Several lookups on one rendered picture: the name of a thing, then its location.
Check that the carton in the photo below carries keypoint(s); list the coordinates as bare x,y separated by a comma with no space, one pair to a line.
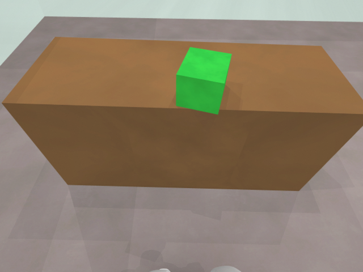
201,79

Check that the pedestal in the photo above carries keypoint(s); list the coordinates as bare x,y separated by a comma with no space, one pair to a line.
103,112

